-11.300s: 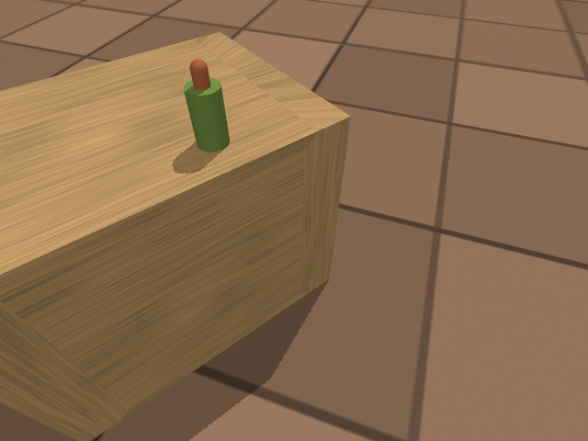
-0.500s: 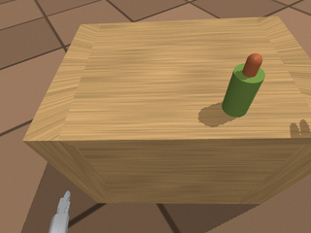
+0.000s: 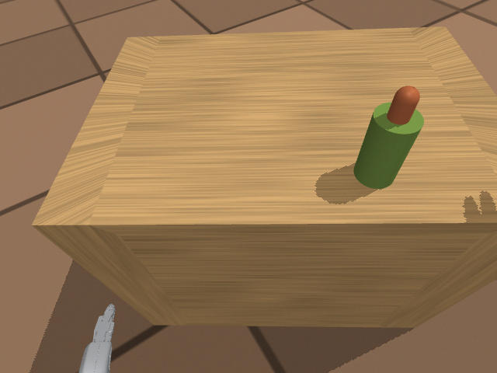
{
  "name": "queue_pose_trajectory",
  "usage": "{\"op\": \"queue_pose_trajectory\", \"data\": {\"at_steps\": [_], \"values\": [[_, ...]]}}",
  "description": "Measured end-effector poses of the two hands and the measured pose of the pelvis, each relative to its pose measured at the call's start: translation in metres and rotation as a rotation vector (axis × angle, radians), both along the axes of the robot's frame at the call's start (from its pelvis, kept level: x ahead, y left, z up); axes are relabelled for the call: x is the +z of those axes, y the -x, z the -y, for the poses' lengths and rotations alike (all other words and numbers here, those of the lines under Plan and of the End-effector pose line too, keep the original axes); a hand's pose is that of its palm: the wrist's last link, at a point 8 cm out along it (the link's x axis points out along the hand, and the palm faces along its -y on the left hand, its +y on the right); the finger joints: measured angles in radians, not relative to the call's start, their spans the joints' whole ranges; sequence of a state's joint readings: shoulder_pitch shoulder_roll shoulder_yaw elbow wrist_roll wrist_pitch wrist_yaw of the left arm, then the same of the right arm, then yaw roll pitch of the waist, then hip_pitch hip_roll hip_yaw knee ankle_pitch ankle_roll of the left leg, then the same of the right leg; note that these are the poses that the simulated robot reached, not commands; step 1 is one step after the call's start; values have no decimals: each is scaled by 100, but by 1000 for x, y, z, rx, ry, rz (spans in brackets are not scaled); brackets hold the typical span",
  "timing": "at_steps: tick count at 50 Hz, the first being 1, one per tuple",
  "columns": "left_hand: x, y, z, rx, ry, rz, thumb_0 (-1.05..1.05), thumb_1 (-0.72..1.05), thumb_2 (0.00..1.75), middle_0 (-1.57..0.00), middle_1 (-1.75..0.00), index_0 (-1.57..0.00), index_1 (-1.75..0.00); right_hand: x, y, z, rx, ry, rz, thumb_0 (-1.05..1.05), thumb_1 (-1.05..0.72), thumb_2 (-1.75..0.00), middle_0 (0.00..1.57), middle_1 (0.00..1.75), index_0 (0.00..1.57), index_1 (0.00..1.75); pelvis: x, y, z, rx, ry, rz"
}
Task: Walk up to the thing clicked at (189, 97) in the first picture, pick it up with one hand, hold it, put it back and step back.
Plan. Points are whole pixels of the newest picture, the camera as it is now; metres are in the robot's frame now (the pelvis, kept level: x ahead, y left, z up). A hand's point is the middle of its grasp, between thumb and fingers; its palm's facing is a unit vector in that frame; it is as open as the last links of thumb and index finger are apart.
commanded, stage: go down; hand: right
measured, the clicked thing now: (389, 137) +0.49 -0.20 +0.10
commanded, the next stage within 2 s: approach in 0.20 s
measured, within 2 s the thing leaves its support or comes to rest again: neither
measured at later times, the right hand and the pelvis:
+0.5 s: hand out of the picture +0.39 -0.39 +0.17, palm faces +0.22 +0.98 -0.01, open 17.6 cm; pelvis +0.00 +0.00 +0.00, yaw +0 degrees
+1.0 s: hand (415, 159) +0.47 -0.25 +0.06, palm faces +0.16 +0.99 +0.04, open 17.6 cm; pelvis -0.02 +0.00 -0.03, yaw +2 degrees
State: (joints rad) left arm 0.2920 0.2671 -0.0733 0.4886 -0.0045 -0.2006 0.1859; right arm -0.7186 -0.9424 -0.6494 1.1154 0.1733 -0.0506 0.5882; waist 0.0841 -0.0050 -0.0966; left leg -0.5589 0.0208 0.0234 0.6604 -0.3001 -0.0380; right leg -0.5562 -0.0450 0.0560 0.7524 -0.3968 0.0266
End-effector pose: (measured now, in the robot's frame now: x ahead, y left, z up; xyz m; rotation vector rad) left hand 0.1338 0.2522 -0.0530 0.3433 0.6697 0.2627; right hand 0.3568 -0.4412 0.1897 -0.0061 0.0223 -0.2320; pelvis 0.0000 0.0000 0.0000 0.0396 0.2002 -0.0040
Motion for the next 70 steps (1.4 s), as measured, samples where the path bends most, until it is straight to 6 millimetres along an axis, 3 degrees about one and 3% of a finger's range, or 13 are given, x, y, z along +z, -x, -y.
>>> {"op": "queue_pose_trajectory", "data": {"at_steps": [20, 25, 29, 34, 39, 44, 48, 54, 62, 70], "values": [[-3, -1, -3, -2, -9, -12, -1, -55, 6, -6, -5, -5, -6, -5, 0, -3, 6, -10, 20, -2, 59, -5, 4, 6, 5, 5, -2, -2, -2, -2, 1, -5], [-8, -1, -3, -1, -4, -22, -1, -55, 5, -6, -5, -6, -6, -15, 0, -8, 15, -4, -29, -2, 57, -5, 4, 5, 5, 5, -3, 0, -1, -4, 0, -6], [-6, -6, 1, -27, 3, 8, -1, -55, 5, -6, -5, -6, -6, -35, -7, -24, 57, 0, -57, -2, 56, -5, 3, 5, 4, 5, -6, 5, -1, -6, 4, -13], [-2, -4, 3, -48, 1, 33, -1, -54, 5, -7, -5, -6, -7, -79, -25, -62, 129, -51, -78, -2, 55, -6, 3, 5, 4, 5, -11, 9, -4, -5, 8, -36], [-7, 14, -7, -11, -21, 4, -1, -53, 4, -7, -6, -7, -6, -115, -46, -97, 142, -76, -61, -2, 55, -6, 3, 5, 5, 5, -19, 15, -5, 8, 9, -65], [-18, 34, -20, 37, -41, -54, -1, -53, 4, -7, -6, -7, -6, -136, -67, -121, 108, -66, -33, -2, 55, -5, 4, 5, 5, 4, -30, 21, -4, 25, 7, -97], [-18, 36, -23, 55, -46, -53, -1, -53, 4, -7, -6, -7, -6, -133, -80, -135, 78, -53, 4, -2, 56, -5, 4, 5, 4, 4, -34, 23, -3, 32, 5, -106], [-2, 21, -16, 42, -10, 38, -1, -53, 4, -7, -6, -7, -6, -114, -86, -154, 73, -40, 19, -2, 58, -5, 3, 5, 4, 5, -32, 17, -1, 35, 5, -92], [-7, 22, -6, 14, 58, 41, -1, -52, 3, -7, -6, -8, -6, -120, -77, -158, 59, -16, -12, -2, 58, -5, 3, 5, 4, 5, -33, 18, -3, 31, 12, -84], [-5, 26, -18, 25, 32, 9, -1, -53, 4, -6, -6, -7, -6, -125, -80, -176, 72, -32, 6, -2, 58, -5, 2, 6, 3, 5, -34, 19, -4, 28, 14, -87]]}}
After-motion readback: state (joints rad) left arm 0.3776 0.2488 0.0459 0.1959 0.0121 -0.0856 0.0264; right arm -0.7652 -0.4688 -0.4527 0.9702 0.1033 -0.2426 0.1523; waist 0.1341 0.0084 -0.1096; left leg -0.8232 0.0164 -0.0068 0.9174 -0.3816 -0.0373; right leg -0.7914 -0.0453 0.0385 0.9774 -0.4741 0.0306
